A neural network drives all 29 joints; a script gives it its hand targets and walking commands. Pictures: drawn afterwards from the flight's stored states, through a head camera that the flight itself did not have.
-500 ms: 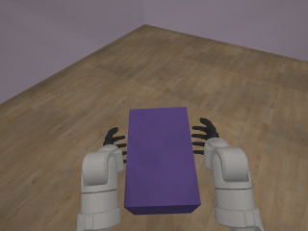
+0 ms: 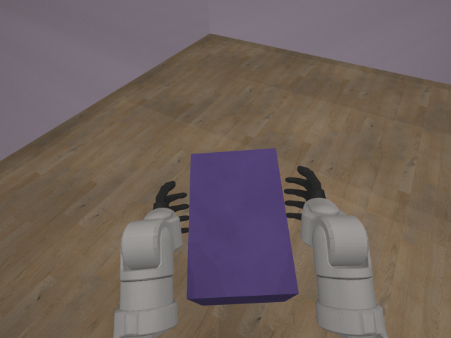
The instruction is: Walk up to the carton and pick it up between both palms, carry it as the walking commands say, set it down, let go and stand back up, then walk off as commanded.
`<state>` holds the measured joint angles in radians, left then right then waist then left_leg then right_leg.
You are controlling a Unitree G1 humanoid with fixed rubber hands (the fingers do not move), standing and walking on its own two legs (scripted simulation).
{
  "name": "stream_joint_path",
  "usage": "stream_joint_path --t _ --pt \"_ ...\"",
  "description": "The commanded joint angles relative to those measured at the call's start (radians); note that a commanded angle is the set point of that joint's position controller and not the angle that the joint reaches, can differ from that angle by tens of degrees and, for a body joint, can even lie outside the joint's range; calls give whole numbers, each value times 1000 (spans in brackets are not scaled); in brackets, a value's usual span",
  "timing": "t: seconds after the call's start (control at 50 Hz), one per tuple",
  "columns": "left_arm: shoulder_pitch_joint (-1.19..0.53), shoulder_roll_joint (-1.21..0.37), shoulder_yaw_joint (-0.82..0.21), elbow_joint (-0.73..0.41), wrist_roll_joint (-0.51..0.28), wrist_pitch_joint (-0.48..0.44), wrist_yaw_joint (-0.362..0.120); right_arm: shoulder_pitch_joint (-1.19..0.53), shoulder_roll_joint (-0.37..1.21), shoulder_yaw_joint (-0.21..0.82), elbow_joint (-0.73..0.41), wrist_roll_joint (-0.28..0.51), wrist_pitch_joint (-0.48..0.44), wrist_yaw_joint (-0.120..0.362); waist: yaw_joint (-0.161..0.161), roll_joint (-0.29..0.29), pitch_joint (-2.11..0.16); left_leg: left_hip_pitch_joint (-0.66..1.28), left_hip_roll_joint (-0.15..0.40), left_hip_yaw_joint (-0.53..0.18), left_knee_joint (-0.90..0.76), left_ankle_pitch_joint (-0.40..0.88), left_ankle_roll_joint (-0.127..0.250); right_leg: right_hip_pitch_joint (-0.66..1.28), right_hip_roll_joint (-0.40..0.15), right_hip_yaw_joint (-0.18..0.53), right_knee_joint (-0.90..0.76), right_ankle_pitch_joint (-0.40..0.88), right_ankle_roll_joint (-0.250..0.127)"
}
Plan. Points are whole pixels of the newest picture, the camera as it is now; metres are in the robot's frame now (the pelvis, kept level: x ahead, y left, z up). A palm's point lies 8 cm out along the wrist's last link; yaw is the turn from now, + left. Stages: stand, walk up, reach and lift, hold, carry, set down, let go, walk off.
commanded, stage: carry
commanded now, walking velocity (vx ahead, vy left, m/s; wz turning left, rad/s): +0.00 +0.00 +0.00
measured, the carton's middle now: (238, 228) +0.33 +0.01 +0.00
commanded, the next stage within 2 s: none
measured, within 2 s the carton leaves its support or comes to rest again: neither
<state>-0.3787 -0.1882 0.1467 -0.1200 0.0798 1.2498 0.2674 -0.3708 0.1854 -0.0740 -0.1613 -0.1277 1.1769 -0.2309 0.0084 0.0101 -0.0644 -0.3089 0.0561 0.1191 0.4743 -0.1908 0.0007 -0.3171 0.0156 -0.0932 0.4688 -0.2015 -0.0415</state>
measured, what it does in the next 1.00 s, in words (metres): stands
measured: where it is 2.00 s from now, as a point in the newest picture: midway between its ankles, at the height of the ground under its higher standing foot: outside the picture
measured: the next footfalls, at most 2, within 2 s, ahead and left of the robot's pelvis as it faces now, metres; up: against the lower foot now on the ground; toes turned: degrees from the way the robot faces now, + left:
none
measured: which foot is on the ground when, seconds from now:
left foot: down 0.00-1.00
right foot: down 0.00-1.00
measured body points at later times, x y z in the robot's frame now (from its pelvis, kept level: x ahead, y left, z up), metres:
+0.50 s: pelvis +0.01 +0.01 +0.00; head -0.02 +0.01 +0.45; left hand +0.31 +0.15 +0.09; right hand +0.32 -0.11 +0.11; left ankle +0.02 +0.11 -0.74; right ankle +0.02 -0.09 -0.74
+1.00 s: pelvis +0.01 +0.00 +0.00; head -0.02 +0.00 +0.45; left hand +0.31 +0.14 +0.09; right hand +0.32 -0.11 +0.10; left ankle +0.02 +0.11 -0.74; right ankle +0.02 -0.09 -0.74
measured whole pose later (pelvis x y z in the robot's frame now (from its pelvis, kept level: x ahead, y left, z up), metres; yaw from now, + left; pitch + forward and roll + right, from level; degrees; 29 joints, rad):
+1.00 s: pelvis +0.01 +0.00 +0.00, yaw +0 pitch +3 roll +0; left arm -0.37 -0.18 0.15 -0.03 0.10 1.24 0.30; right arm -0.37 0.18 -0.08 -0.03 -0.13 1.17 -0.22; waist 0.01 -0.01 -0.16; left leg -0.30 0.04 0.12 0.47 -0.23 0.02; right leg -0.31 0.00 -0.09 0.47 -0.22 -0.03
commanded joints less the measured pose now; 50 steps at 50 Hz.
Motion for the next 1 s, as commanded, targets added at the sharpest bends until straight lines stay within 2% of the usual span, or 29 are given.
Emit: stream_joint_path --t 0.0,0.02,0.04,0.1,0.12,0.14,0.18,0.22,0.24,0.3,0.34,0.38,0.48,0.5,0.52,0.56,0.58,0.6,0.62,0.64,0.66,0.7,0.74,0.76,0.78,0.82,0.84,0.88,0.98 --pt "-492 -1016 -689 -119 -390 -31 -378 -256 1045 570 91 390 36 350 0 125 -357 309 203 -150 -13 635 71 -2 -95 49 14 31 56" --pt "-566 -1023 -704 -116 -409 -33 -381 -268 1059 555 115 383 31 349 -3 123 -373 355 195 -116 26 804 67 -13 -87 14 31 78 65" --pt "-557 -1033 -694 -114 -400 -32 -384 -271 1080 555 118 379 36 347 -1 103 -393 303 159 -90 18 680 52 37 -92 26 -1 126 54" --pt "-565 -1033 -698 -101 -406 -34 -381 -255 1058 537 109 367 22 343 -5 162 -423 325 136 -87 51 770 48 76 -74 11 -3 219 39" --pt "-548 -1035 -692 -105 -404 -41 -381 -281 1069 542 68 369 15 335 -10 80 -437 339 139 -98 51 742 48 81 -69 -18 -23 221 39" --pt "-491 -1020 -680 -79 -384 -43 -379 -291 1051 551 49 380 7 342 -10 166 -411 345 122 -73 48 750 36 67 -83 -11 30 283 36" --pt "-468 -1014 -665 -70 -377 -34 -386 -267 1058 558 64 364 15 337 -9 17 -423 249 110 -68 57 466 42 161 -127 31 -13 387 27" --pt "-499 -1020 -666 -107 -394 -45 -389 -294 1090 580 48 386 11 334 -9 -12 -430 214 91 -60 47 325 35 181 -148 51 11 484 8" --pt "-463 -1029 -671 -79 -397 -38 -397 -244 1058 567 49 374 12 334 -6 13 -425 221 85 -58 33 243 39 175 -159 76 3 431 2" --pt "-442 -1040 -655 -24 -387 -39 -401 -331 1060 590 5 378 7 328 -12 -72 -448 171 78 -83 35 121 36 187 -175 99 -6 440 -3" --pt "-442 -1015 -633 -3 -364 -39 -400 -286 1067 555 98 373 13 335 -3 49 -403 135 75 -66 -3 76 24 181 -177 110 -18 326 -2" --pt "-538 -1016 -626 -34 -384 -48 -404 -340 1091 574 95 376 14 333 -5 -76 -375 126 85 -91 -21 64 33 161 -165 94 -52 245 13" --pt "-469 -1019 -623 81 -364 -36 -412 -304 1053 526 160 352 11 340 -3 77 -308 128 95 -94 -39 57 24 69 -158 104 -64 94 13" --pt "-529 -1026 -635 7 -390 -44 -408 -316 1082 561 132 374 15 342 1 2 -304 136 104 -113 -53 64 40 51 -146 73 -59 62 26" --pt "-536 -1034 -647 27 -387 -37 -405 -279 1070 520 185 356 21 342 -3 85 -284 139 109 -117 -55 100 29 36 -138 70 -53 40 32" --pt "-472 -1036 -628 35 -383 -38 -410 -305 1075 567 104 376 12 339 -8 -65 -333 103 86 -100 -35 -13 32 128 -132 74 -82 92 29" --pt "-474 -1054 -610 81 -380 -43 -409 -373 1064 553 86 376 8 331 -9 -32 -337 146 73 -78 -19 38 23 120 -155 91 -57 222 26" --pt "-578 -1070 -639 25 -397 -51 -407 -399 1092 541 110 378 10 337 -6 35 -345 182 66 -82 -26 49 24 50 -172 119 -51 177 12" --pt "-614 -1066 -642 18 -409 -51 -413 -402 1085 540 123 379 7 340 -7 -2 -311 162 79 -90 -25 -6 21 45 -164 122 -84 82 13" --pt "-580 -1036 -623 37 -389 -41 -411 -373 1090 533 170 385 18 347 -5 41 -323 152 95 -112 -44 28 36 41 -158 120 -76 54 16" --pt "-517 -1032 -631 32 -386 -41 -405 -304 1079 537 159 370 16 341 -6 -25 -327 140 84 -93 -32 10 35 75 -142 91 -66 74 19" --pt "-509 -1039 -629 30 -374 -51 -406 -331 1067 539 121 368 7 343 -2 41 -315 137 93 -101 -37 69 24 83 -153 98 -53 92 23" --pt "-617 -1043 -641 -37 -401 -45 -401 -362 1111 527 139 380 14 344 -8 -13 -363 128 99 -117 -43 68 33 131 -145 91 -44 129 26" --pt "-483 -1005 -616 30 -367 -48 -400 -302 1078 529 147 377 11 341 -2 -8 -350 140 99 -90 -23 155 22 123 -149 86 -30 180 31" --pt "-570 -1066 -645 -25 -398 -52 -396 -409 1097 544 73 402 5 341 -4 19 -359 160 92 -98 -23 197 27 116 -151 86 1 194 23" --pt "-552 -1057 -641 -5 -410 -43 -405 -308 1090 528 126 376 7 336 -5 -42 -388 119 97 -109 -4 149 31 184 -149 81 -35 244 16" --pt "-515 -1075 -606 88 -379 -43 -407 -398 1071 519 119 371 12 335 -10 -18 -348 148 97 -101 -10 156 22 125 -160 99 -23 281 8" --pt "-548 -1055 -611 33 -384 -53 -403 -370 1100 526 129 384 2 336 -5 26 -363 130 80 -88 -9 137 26 166 -169 106 -23 300 5" --pt "-521 -1053 -639 -16 -407 -65 -407 -300 1088 542 118 375 -9 341 -10 -16 -366 147 68 -84 -6 107 22 141 -162 84 -26 267 8"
